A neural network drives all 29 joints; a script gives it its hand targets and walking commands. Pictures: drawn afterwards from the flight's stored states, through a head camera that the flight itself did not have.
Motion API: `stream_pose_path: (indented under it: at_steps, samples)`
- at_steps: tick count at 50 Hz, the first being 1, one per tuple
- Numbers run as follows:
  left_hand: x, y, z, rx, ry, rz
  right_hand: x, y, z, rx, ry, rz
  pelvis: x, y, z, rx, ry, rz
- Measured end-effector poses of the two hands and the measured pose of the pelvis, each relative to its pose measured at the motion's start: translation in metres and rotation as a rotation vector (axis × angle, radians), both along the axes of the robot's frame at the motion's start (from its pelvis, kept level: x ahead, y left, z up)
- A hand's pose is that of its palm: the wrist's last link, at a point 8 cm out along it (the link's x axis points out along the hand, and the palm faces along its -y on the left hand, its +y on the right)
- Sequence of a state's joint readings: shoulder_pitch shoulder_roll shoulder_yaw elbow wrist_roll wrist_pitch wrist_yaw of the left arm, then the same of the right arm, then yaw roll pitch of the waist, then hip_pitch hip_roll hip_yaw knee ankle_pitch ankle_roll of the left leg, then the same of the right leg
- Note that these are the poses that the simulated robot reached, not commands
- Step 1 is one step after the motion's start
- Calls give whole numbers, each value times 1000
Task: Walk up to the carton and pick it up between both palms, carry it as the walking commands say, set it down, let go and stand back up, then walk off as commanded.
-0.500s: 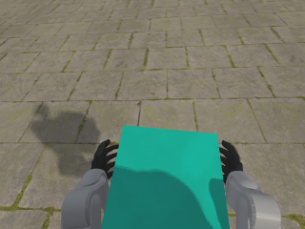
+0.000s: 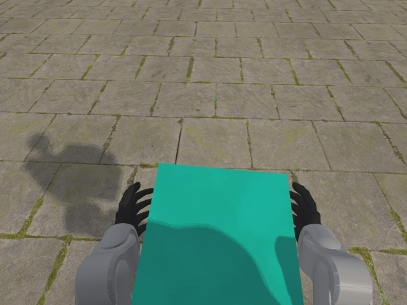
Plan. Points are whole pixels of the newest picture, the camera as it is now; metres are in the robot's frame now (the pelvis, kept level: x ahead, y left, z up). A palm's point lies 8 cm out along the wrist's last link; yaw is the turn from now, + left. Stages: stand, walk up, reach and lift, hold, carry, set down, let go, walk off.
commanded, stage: carry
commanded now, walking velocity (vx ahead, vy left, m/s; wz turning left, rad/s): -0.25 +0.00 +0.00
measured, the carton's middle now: (213, 249) +0.23 +0.02 +0.02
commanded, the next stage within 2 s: none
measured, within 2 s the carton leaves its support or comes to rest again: neither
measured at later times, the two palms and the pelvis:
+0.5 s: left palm out of the picture +0.04 +0.17 +0.07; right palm out of the picture +0.06 -0.14 +0.08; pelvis -0.18 +0.00 +0.01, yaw +0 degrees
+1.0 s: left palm out of the picture -0.14 +0.15 +0.07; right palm out of the picture -0.14 -0.15 +0.09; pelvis -0.38 +0.01 +0.00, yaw +0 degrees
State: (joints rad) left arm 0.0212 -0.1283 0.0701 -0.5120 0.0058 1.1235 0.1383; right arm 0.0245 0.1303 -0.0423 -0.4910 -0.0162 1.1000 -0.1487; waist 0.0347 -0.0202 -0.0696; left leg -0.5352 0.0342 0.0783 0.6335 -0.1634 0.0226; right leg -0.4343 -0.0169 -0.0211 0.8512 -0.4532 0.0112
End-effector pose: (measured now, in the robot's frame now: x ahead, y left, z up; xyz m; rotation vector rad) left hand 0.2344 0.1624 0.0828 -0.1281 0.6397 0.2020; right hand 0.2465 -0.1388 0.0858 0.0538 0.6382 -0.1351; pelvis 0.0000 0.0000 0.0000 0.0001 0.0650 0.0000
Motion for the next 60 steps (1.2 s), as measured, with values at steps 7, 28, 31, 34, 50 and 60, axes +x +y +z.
stream_pose_path:
  at_steps: [7,28,31,34,50,60]
  samples:
    - [-52,-27,-3,52,79,-62,-69,-27,-17,61,79,-70,-55,-10,7,-7,-9,-1]
    - [-212,2,-8,-29,26,11,-209,2,0,-22,25,2,-207,-1,5,-15,-2,2]
    - [-230,-5,-2,-1,-5,1,-231,-5,-2,2,-6,-6,-231,-5,0,-6,9,-9]
    - [-249,-17,0,51,12,-35,-258,-17,-12,49,11,-39,-257,-7,0,-35,1,-19]
    - [-373,-7,-15,-32,26,-55,-385,-7,0,-29,24,-61,-379,6,0,5,-20,-7]
    - [-457,-3,-3,2,5,-7,-461,-3,-5,8,3,-10,-456,-1,-2,0,-4,-20]
